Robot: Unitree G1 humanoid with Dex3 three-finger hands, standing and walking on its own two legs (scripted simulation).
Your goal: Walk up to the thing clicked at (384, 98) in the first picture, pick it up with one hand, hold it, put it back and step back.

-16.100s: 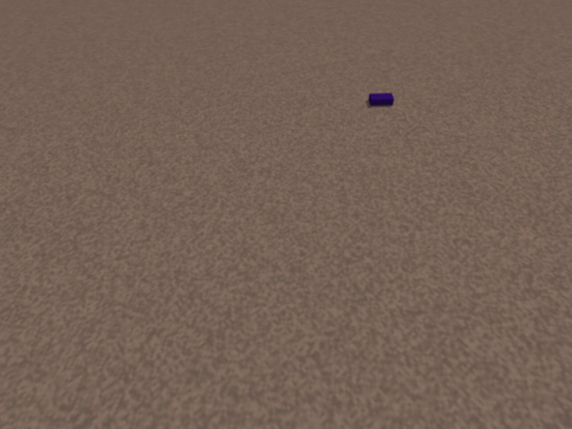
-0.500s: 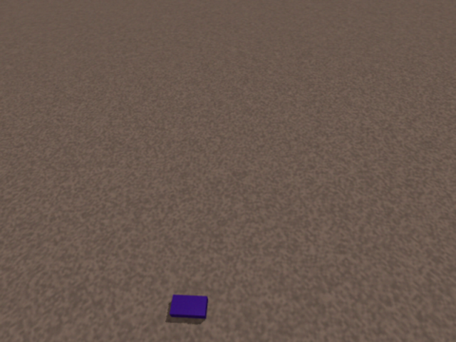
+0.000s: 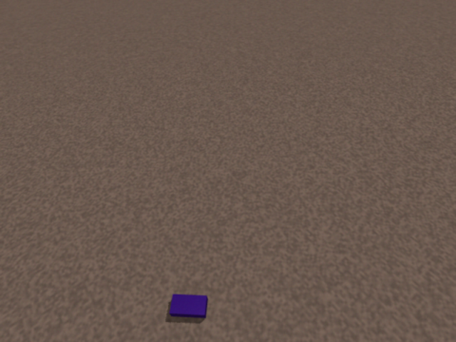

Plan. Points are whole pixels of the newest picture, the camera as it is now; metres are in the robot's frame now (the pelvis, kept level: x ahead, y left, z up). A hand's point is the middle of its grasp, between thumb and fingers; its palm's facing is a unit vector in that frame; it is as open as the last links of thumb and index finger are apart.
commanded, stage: stand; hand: left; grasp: from above
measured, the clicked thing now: (189, 305) +0.41 +0.23 -0.76
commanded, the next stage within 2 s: rise first in 0.80 s
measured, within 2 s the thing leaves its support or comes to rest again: neither
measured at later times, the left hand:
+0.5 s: hand out of the picture +0.07 +0.25 -0.16, palm faces -0.04 -0.94 -0.35, open 7.4 cm
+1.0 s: hand out of the picture +0.10 +0.25 -0.16, palm faces +0.03 -0.94 -0.34, open 7.5 cm
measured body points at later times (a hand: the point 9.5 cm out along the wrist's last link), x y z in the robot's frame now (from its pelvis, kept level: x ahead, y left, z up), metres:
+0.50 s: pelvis +0.00 +0.00 +0.00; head +0.01 +0.00 +0.45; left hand +0.07 +0.30 -0.13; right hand +0.07 -0.30 -0.14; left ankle -0.01 +0.12 -0.75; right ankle -0.01 -0.11 -0.75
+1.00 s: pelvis +0.00 +0.00 -0.01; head +0.03 +0.00 +0.44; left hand +0.10 +0.30 -0.13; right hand +0.08 -0.29 -0.14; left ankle -0.01 +0.12 -0.75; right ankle -0.01 -0.11 -0.75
